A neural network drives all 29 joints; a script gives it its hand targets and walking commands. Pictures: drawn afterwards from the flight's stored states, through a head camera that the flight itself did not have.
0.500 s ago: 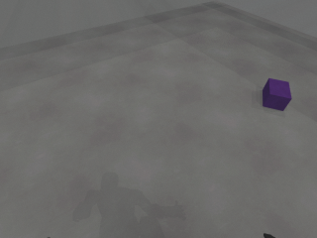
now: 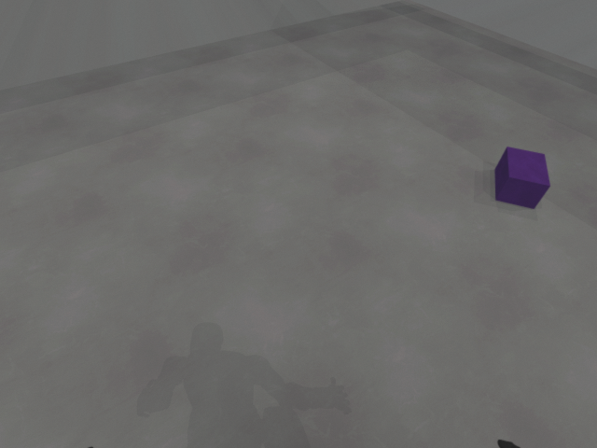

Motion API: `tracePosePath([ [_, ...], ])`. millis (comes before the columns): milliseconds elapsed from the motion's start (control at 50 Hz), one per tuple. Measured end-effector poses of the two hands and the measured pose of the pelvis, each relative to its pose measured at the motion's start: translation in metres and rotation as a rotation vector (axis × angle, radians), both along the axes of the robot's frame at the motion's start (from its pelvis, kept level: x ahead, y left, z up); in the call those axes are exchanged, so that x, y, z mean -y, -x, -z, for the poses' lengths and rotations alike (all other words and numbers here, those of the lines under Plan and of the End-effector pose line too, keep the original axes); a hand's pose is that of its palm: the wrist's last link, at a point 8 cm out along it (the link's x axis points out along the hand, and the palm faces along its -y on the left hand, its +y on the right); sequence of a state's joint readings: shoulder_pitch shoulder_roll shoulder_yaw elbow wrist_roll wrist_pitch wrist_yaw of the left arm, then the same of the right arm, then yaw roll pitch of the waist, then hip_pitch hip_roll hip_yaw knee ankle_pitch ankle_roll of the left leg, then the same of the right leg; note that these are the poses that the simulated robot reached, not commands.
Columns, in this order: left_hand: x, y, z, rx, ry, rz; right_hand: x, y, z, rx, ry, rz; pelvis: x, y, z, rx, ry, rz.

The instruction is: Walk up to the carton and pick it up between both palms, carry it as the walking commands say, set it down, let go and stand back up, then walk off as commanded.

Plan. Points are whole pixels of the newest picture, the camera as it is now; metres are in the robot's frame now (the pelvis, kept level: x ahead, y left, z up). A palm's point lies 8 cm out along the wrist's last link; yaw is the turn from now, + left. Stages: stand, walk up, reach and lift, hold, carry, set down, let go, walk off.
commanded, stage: walk up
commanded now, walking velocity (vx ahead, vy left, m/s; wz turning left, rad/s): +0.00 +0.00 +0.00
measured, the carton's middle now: (520, 177) +1.48 -1.19 -0.71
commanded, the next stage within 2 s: none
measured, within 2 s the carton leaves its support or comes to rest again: neither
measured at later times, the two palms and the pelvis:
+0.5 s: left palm (140, 357) +0.28 +0.24 -0.06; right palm out of the picture +0.07 -0.47 -0.07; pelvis +0.06 -0.07 -0.02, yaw -15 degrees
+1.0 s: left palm (272, 242) +0.54 +0.05 -0.10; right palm out of the picture +0.11 -0.50 -0.05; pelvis +0.26 -0.17 -0.01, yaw -32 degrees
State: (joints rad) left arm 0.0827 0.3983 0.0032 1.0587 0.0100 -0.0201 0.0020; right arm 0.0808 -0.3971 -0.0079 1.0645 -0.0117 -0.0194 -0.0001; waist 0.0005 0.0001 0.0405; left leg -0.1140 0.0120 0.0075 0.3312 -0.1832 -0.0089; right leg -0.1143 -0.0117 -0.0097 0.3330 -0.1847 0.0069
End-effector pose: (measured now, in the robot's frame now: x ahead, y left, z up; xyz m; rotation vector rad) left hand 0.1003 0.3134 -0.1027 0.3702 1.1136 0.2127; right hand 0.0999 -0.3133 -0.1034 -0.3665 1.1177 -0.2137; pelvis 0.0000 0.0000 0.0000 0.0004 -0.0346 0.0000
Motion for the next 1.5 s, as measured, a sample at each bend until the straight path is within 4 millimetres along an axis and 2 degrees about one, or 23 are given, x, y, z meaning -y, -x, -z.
tracePosePath([
  [180, 0.000, -0.001, 0.000, -0.001, -0.001, -0.001, 0.000, -0.001, 0.000, -0.002, 0.001, 0.001, 0.000, -0.002, 0.000, -0.001, 0.000, 0.000],
  [240, -0.002, -0.012, -0.002, 0.012, 0.019, 0.048, 0.014, -0.004, -0.007, 0.079, 0.020, 0.030, 0.001, -0.003, 0.005, -0.019, -0.016, 0.058],
  [340, 0.008, -0.066, -0.020, 0.063, 0.017, 0.183, 0.066, 0.017, -0.028, 0.158, 0.117, 0.121, 0.015, -0.014, 0.007, -0.033, -0.036, 0.149],
  [420, 0.034, -0.122, -0.034, 0.104, 0.013, 0.279, 0.111, 0.029, -0.038, 0.176, 0.173, 0.175, 0.036, -0.031, 0.010, -0.024, -0.032, 0.206],
  [500, 0.075, -0.182, -0.039, 0.168, -0.019, 0.360, 0.158, 0.032, -0.029, 0.172, 0.201, 0.228, 0.070, -0.056, 0.024, -0.021, -0.032, 0.255],
  [540, 0.093, -0.203, -0.036, 0.213, -0.044, 0.378, 0.176, 0.028, -0.017, 0.157, 0.199, 0.237, 0.088, -0.066, 0.035, -0.024, -0.017, 0.279],
  [580, 0.107, -0.208, -0.031, 0.209, -0.040, 0.367, 0.179, 0.015, -0.011, 0.168, 0.166, 0.242, 0.098, -0.076, 0.035, -0.026, -0.006, 0.301],
  [680, 0.134, -0.211, -0.024, 0.129, -0.008, 0.356, 0.169, -0.017, -0.009, 0.161, 0.077, 0.226, 0.117, -0.114, 0.020, -0.028, 0.009, 0.349],
  [760, 0.148, -0.235, -0.017, 0.086, 0.015, 0.388, 0.169, -0.033, -0.015, 0.132, 0.062, 0.253, 0.129, -0.150, 0.015, -0.030, 0.016, 0.387],
  [820, 0.159, -0.274, -0.006, 0.078, 0.028, 0.431, 0.176, -0.045, -0.023, 0.134, 0.095, 0.294, 0.135, -0.181, 0.018, -0.026, 0.016, 0.418],
  [880, 0.183, -0.332, 0.009, 0.099, 0.036, 0.506, 0.187, -0.039, -0.028, 0.140, 0.180, 0.357, 0.140, -0.211, 0.029, -0.025, 0.002, 0.468],
  [940, 0.226, -0.388, 0.008, 0.128, 0.067, 0.599, 0.190, -0.023, -0.040, 0.117, 0.205, 0.465, 0.152, -0.235, 0.024, -0.017, -0.025, 0.513],
  [1040, 0.295, -0.471, -0.010, 0.153, 0.112, 0.720, 0.191, -0.009, -0.053, 0.048, 0.207, 0.564, 0.175, -0.275, 0.009, -0.023, -0.029, 0.579],
  [1120, 0.359, -0.535, -0.025, 0.186, 0.125, 0.813, 0.196, -0.002, -0.049, -0.022, 0.173, 0.636, 0.200, -0.305, 0.006, -0.031, -0.022, 0.613],
  [1200, 0.436, -0.593, -0.037, 0.251, 0.139, 0.894, 0.210, -0.005, -0.033, -0.084, 0.128, 0.703, 0.235, -0.335, 0.012, -0.037, -0.018, 0.634],
  [1260, 0.484, -0.628, -0.040, 0.337, 0.136, 0.916, 0.232, -0.021, -0.012, -0.110, 0.094, 0.722, 0.267, -0.356, 0.025, -0.034, -0.012, 0.641],
  [1300, 0.495, -0.637, -0.039, 0.358, 0.130, 0.891, 0.248, -0.049, -0.004, -0.081, 0.071, 0.721, 0.283, -0.368, 0.026, -0.028, -0.014, 0.655],
  [1360, 0.489, -0.635, -0.036, 0.303, 0.101, 0.834, 0.277, -0.104, -0.001, -0.005, 0.050, 0.683, 0.302, -0.391, 0.019, -0.025, -0.007, 0.674],
  [1500, 0.446, -0.627, -0.022, 0.131, 0.014, 0.742, 0.339, -0.216, -0.009, 0.088, 0.042, 0.572, 0.338, -0.450, 0.013, -0.032, 0.012, 0.693],
])
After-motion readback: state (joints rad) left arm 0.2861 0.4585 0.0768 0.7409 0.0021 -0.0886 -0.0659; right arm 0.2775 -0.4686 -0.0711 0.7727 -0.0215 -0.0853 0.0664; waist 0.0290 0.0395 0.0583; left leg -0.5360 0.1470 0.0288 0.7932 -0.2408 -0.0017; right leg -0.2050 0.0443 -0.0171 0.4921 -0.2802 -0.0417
